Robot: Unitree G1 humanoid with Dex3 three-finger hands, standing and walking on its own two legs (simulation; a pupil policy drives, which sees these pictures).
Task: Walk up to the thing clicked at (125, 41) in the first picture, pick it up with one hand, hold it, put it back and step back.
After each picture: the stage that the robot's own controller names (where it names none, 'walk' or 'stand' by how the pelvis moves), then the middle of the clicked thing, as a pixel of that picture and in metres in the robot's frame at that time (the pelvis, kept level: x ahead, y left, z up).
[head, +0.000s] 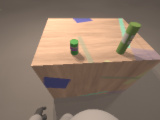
stand; (126, 40) +0.62 -0.26 +0.14
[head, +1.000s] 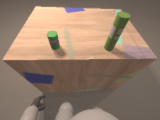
sink last; (114, 34) +0.56 -0.13 +0.17
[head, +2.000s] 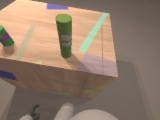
rise first; (65, 40) +0.42 +0.20 +0.18
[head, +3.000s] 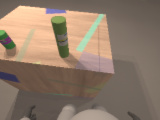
rise first; (61, 40) +0.45 +0.19 +0.17
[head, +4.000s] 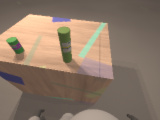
stand; (65, 47) +0.45 +0.19 +0.14
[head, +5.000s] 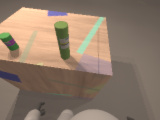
stand; (63, 43) +0.45 +0.19 +0.14
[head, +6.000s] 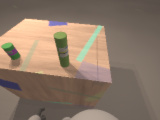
stand; (63, 52) +0.42 +0.19 +0.13
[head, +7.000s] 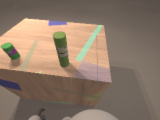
stand; (62, 51) +0.42 +0.19 +0.13
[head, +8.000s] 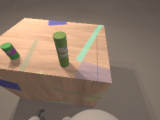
rise first; (62, 52) +0.42 +0.19 +0.13
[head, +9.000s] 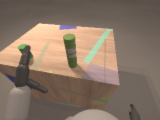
rise first; (71, 53) +0.43 +0.17 +0.14
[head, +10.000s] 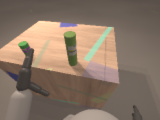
go down; (71, 50) +0.44 +0.17 +0.14
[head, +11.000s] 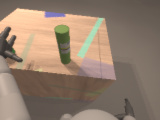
go down; (64, 47) +0.43 +0.15 +0.15
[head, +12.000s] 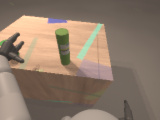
go down; (64, 49) +0.44 +0.16 +0.15
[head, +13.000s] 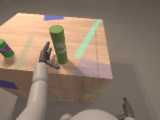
close in; (60, 47) +0.43 +0.18 +0.16
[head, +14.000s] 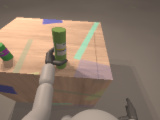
lift; (60, 50) +0.41 +0.18 +0.17
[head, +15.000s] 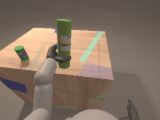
lift; (64, 46) +0.35 +0.15 +0.27
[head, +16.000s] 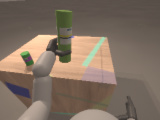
hold; (64, 39) +0.34 +0.14 +0.34
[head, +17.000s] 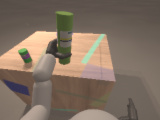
hold; (64, 41) +0.33 +0.14 +0.32
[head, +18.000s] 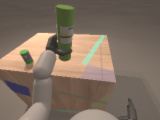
crouch; (64, 37) +0.33 +0.14 +0.35
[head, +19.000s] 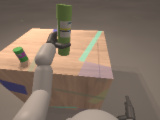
crouch; (64, 32) +0.41 +0.15 +0.32
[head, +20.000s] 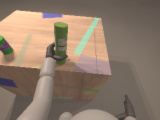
lower; (60, 45) +0.44 +0.17 +0.16
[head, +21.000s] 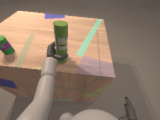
lower; (61, 44) +0.43 +0.18 +0.18
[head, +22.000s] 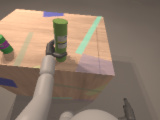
lower; (60, 43) +0.44 +0.18 +0.18
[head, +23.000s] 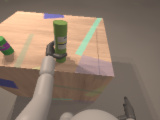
lower; (60, 44) +0.44 +0.18 +0.18
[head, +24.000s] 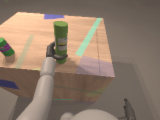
rest; (61, 45) +0.44 +0.18 +0.17
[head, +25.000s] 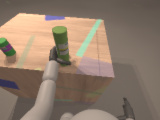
withdraw; (62, 49) +0.41 +0.17 +0.17
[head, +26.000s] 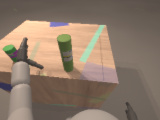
sink last; (66, 55) +0.38 +0.15 +0.15
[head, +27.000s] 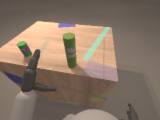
stand; (70, 52) +0.42 +0.16 +0.14
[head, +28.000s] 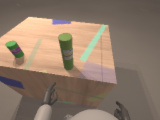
stand; (67, 54) +0.39 +0.16 +0.14
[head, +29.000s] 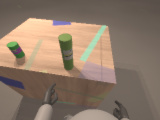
stand; (67, 54) +0.39 +0.16 +0.14
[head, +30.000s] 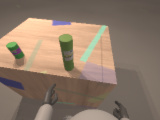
stand; (67, 55) +0.39 +0.16 +0.14
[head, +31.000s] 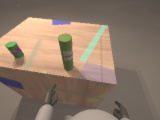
stand; (67, 54) +0.39 +0.16 +0.14
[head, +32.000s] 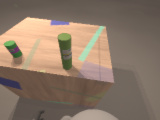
walk; (66, 54) +0.40 +0.17 +0.14
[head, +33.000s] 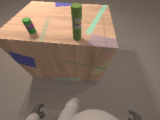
walk; (76, 24) +0.64 +0.15 +0.16
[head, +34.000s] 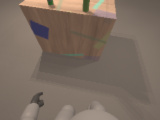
walk; out of the picture +1.05 +0.12 +0.17
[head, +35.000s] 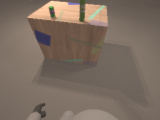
stand; (82, 10) +1.13 +0.15 +0.15
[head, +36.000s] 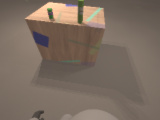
stand; (80, 12) +1.13 +0.16 +0.13
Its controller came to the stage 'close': yes
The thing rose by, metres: 0.20
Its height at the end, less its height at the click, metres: +0.00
